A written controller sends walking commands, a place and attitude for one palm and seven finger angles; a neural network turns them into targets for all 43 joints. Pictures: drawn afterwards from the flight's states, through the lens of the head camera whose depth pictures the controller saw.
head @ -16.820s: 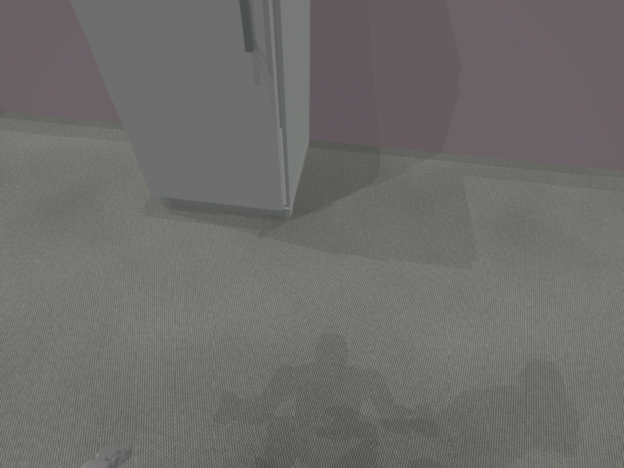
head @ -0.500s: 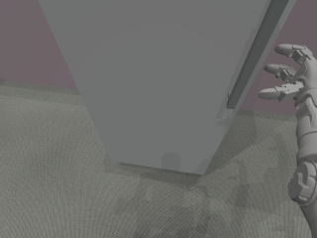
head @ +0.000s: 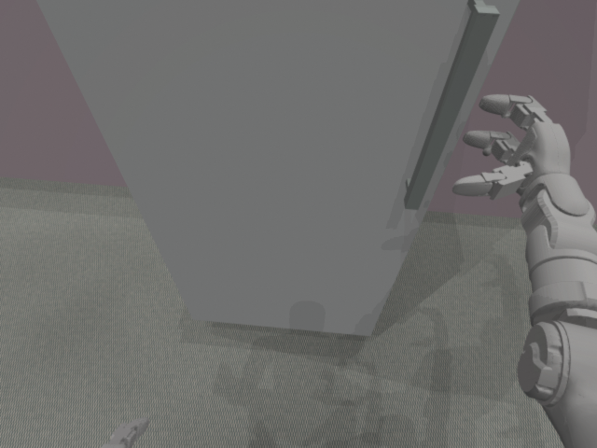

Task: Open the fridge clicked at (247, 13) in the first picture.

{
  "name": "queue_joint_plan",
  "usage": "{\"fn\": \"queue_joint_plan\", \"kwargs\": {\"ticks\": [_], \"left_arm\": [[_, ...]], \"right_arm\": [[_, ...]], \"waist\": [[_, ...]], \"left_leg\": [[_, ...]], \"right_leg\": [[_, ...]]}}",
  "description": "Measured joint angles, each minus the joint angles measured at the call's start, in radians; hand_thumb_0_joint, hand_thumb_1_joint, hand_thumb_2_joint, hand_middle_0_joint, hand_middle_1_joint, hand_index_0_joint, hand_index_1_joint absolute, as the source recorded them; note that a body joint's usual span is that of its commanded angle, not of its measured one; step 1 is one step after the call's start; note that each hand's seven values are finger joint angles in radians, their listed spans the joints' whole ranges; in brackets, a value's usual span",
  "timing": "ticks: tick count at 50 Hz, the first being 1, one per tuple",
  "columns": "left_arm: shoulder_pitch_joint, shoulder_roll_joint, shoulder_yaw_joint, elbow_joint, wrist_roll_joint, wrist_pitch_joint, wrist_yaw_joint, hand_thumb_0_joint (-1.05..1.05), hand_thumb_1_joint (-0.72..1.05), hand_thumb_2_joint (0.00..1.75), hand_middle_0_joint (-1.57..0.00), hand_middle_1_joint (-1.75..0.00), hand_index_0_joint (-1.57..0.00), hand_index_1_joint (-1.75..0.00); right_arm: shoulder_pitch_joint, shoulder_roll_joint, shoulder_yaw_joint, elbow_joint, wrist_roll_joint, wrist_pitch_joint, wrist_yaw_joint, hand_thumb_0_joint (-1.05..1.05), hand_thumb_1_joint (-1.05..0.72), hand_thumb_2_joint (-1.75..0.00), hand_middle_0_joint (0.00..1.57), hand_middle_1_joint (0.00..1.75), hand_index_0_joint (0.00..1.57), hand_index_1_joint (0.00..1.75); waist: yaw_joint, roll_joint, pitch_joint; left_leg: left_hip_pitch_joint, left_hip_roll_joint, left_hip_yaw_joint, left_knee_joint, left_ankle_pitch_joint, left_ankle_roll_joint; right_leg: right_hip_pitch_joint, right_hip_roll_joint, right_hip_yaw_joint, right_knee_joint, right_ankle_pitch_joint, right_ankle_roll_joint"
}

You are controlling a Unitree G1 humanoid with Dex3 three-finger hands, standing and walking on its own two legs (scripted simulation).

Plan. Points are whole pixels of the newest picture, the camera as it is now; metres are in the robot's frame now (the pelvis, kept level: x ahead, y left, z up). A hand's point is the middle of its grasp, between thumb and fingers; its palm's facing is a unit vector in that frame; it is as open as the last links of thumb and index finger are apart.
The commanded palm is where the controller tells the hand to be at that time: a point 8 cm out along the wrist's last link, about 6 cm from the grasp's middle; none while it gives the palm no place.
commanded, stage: move the hooked fingers beside the handle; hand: right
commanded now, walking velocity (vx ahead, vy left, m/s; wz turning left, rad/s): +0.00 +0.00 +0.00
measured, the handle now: (437, 121) +0.53 -0.12 +0.17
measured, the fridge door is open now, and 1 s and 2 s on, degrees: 0 0 0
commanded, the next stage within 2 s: feel for the door with the fingertips in 0.10 s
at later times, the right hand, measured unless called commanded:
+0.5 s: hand (463, 152) +0.47 -0.15 +0.18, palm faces -0.03 +1.00 +0.01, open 14.0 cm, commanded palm +0.44 -0.20 +0.18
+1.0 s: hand (455, 141) +0.48 -0.14 +0.18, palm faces -0.02 +1.00 +0.00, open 14.0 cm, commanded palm +0.46 -0.19 +0.18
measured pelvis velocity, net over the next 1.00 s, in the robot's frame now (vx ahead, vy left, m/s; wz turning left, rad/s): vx -0.01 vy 0.01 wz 0.01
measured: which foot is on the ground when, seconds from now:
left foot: down 0.00-1.00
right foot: down 0.00-1.00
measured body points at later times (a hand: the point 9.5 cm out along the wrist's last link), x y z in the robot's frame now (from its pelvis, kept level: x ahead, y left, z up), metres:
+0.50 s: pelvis -0.01 +0.01 +0.00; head +0.03 +0.01 +0.45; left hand +0.04 +0.28 -0.12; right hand +0.46 -0.20 +0.18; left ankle -0.02 +0.12 -0.73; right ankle +0.00 -0.12 -0.73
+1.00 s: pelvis -0.01 +0.01 +0.00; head +0.03 +0.01 +0.45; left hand +0.03 +0.28 -0.12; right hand +0.47 -0.19 +0.18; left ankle -0.02 +0.12 -0.73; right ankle +0.00 -0.12 -0.73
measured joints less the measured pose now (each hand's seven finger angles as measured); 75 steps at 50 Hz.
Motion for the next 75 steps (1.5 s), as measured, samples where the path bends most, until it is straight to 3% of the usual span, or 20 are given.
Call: {"fn": "queue_joint_plan", "kwargs": {"ticks": [15,21,34,66,75], "left_arm": [[0.035,0.01,0.002,0.021,-0.003,0.008,0.005,0.0,0.9,0.9,-0.2,-0.3,-0.2,-0.3],[0.055,0.011,0.009,0.035,-0.002,0.006,0.001,0.0,0.9,0.9,-0.2,-0.3,-0.2,-0.3],[0.036,-0.006,0.006,0.031,0.005,-0.006,-0.01,0.0,0.9,0.9,-0.2,-0.3,-0.2,-0.3],[0.074,0.008,0.013,0.056,0.018,-0.006,-0.014,0.0,0.9,0.9,-0.2,-0.3,-0.2,-0.3],[0.085,0.004,0.014,0.049,0.019,-0.005,-0.021,0.0,0.9,0.9,-0.2,-0.3,-0.2,-0.3]], "right_arm": [[-0.022,-0.022,0.001,0.046,0.001,-0.031,0.007,-0.01,0.5,-0.3,0.3,1.2,0.3,1.2],[-0.013,0.009,0.016,0.021,0.013,-0.023,-0.005,-0.01,0.5,-0.3,0.3,1.2,0.29,1.2],[-0.018,0.061,0.021,0.013,-0.02,-0.027,-0.078,-0.02,0.5,-0.3,0.3,1.2,0.3,1.2],[-0.149,-0.003,0.008,0.172,-0.041,-0.072,-0.067,-0.01,0.5,-0.3,0.33,1.22,0.33,1.23],[-0.103,0.005,-0.009,0.134,-0.03,-0.083,-0.062,-0.01,0.5,-0.3,0.33,1.22,0.32,1.22]], "waist": [[0.011,-0.001,0.011],[0.011,-0.004,0.011],[0.019,-0.005,0.012],[0.044,-0.003,0.008],[0.044,-0.006,-0.004]], "left_leg": [[-0.012,-0.006,0.007,0.01,0.002,0.009],[-0.009,-0.007,0.004,0.007,0.005,0.009],[-0.009,-0.007,-0.006,0.008,0.008,0.008],[-0.065,-0.006,0.004,0.027,0.005,0.007],[-0.063,-0.009,-0.008,0.026,0.005,0.005]], "right_leg": [[-0.01,-0.006,0.008,0.003,0.008,0.008],[-0.006,-0.006,0.005,-0.001,0.01,0.008],[0.001,-0.007,-0.004,-0.008,0.014,0.007],[-0.063,-0.005,0.008,0.02,0.01,0.006],[-0.057,-0.009,-0.003,0.022,0.004,0.004]]}}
